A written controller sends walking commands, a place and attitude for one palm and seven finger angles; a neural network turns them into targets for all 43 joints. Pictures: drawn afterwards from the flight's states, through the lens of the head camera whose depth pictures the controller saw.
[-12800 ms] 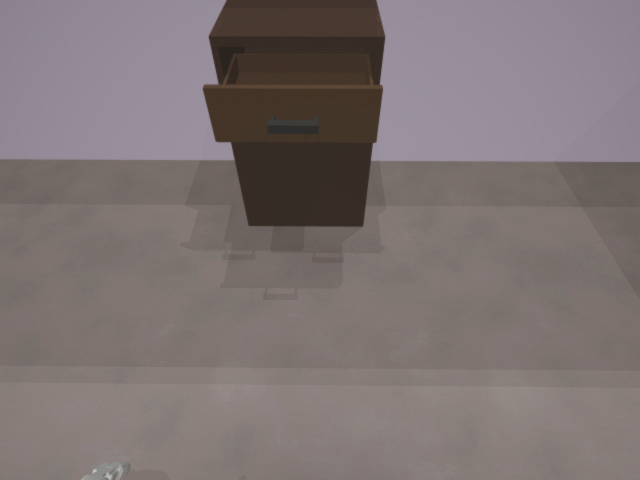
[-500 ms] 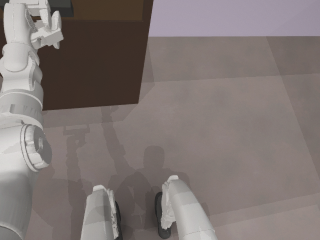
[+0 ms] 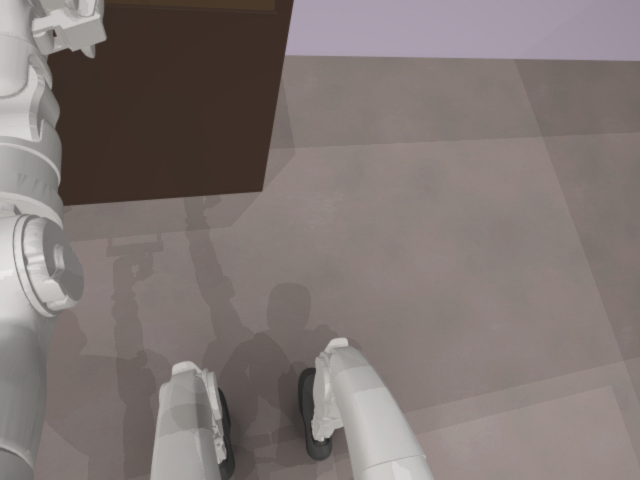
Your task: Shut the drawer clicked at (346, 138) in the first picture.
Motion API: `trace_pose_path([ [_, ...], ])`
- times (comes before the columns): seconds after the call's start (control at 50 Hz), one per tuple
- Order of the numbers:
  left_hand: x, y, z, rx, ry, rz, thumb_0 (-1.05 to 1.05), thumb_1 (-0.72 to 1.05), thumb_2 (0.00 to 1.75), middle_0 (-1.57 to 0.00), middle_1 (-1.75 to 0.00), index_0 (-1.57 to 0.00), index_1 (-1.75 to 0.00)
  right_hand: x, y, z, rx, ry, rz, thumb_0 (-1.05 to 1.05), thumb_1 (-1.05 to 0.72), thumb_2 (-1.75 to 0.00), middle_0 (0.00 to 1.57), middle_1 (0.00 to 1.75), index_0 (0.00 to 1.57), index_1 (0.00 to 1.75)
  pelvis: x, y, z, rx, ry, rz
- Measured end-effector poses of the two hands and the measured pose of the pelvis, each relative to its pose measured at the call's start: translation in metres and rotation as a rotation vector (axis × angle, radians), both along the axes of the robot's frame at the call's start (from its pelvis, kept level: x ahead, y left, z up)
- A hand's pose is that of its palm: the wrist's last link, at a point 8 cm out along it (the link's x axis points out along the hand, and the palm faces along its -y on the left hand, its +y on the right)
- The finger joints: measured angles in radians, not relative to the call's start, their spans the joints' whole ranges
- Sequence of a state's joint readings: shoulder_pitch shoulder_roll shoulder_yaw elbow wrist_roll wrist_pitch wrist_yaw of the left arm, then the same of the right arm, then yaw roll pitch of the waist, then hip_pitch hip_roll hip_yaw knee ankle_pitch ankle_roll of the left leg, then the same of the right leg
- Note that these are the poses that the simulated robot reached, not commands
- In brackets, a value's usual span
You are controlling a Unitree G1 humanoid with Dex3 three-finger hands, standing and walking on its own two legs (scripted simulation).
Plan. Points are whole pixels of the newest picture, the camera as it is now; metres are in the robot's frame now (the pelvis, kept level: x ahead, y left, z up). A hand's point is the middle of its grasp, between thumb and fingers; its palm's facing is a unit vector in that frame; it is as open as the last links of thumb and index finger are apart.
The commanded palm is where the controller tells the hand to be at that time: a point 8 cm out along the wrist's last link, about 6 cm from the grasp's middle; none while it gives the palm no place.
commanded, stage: pull the fist back off the drawer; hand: left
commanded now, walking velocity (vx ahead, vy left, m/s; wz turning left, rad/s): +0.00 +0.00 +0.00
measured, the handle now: out of the picture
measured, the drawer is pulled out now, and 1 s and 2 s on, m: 0.00 0.00 0.00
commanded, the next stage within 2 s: draw the hand back to the body in 0.44 s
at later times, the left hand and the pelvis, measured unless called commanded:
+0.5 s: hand (106, 20) +0.59 +0.14 +0.07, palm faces +0.03 -1.00 -0.05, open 3.2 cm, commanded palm +0.56 +0.18 +0.07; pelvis +0.04 +0.00 +0.03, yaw +0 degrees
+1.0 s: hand (1, 70) +0.45 +0.17 +0.17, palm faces +0.02 -1.00 -0.06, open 3.3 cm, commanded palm +0.41 +0.23 +0.18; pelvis +0.09 -0.01 +0.11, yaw +3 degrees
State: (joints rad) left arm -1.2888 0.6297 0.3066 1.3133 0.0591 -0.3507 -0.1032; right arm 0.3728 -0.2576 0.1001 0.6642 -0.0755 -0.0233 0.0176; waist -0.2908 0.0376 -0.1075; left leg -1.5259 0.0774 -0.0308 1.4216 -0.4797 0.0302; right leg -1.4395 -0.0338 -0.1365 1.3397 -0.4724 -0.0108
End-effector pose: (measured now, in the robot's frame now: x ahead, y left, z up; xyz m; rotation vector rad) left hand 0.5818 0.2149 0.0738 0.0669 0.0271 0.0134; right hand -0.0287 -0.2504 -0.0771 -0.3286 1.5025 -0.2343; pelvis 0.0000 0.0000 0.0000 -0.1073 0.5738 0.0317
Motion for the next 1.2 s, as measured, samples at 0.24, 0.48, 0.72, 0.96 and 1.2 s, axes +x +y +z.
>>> trace_pose_path([
  [0.24, -0.005, -0.007, -0.002, -0.012, -0.002, -0.003, 0.01, 0.65, 0.9, -1.4, -1.6, -1.4, -1.6, 0.013, 0.0, 0.0, 0.032, -0.013, -0.016, 0.01, -0.91, -0.9, 0.2, 0.3, 0.2, 0.3, 0.008, -0.001, 0.007, 0.006, -0.012, -0.01],
  [0.48, -0.012, -0.018, 0.0, -0.021, -0.006, 0.013, 0.02, 0.83, 0.89, -1.4, -1.6, -1.4, -1.6, 0.06, -0.004, 0.003, 0.079, -0.069, -0.029, 0.01, -0.91, -0.9, 0.2, 0.3, 0.2, 0.3, 0.034, -0.004, 0.025, 0.031, -0.037, -0.028],
  [0.72, -0.052, -0.001, 0.03, 0.007, -0.041, 0.003, 0.02, 0.88, 0.89, -1.4, -1.6, -1.4, -1.6, 0.121, -0.007, 0.024, 0.127, -0.155, -0.048, 0.01, -0.91, -0.9, 0.2, 0.3, 0.2, 0.3, 0.064, -0.007, 0.058, 0.059, -0.094, -0.035],
  [0.96, -0.143, 0.012, 0.091, -0.012, -0.056, 0.016, 0.01, 0.9, 0.9, -1.4, -1.6, -1.4, -1.6, 0.229, -0.009, 0.083, 0.126, -0.461, 0.092, 0.01, -0.91, -0.9, 0.2, 0.3, 0.2, 0.3, 0.087, -0.009, 0.105, 0.075, -0.267, 0.011],
  [1.2, -0.216, 0.019, 0.142, 0.173, 0.041, 0.119, 0.01, 0.9, 0.9, -1.4, -1.6, -1.4, -1.6, 0.289, 0.013, 0.132, 0.153, -0.69, 0.13, 0.01, -0.91, -0.9, 0.2, 0.3, 0.2, 0.3, 0.088, -0.009, 0.137, 0.108, -0.445, 0.003],
])
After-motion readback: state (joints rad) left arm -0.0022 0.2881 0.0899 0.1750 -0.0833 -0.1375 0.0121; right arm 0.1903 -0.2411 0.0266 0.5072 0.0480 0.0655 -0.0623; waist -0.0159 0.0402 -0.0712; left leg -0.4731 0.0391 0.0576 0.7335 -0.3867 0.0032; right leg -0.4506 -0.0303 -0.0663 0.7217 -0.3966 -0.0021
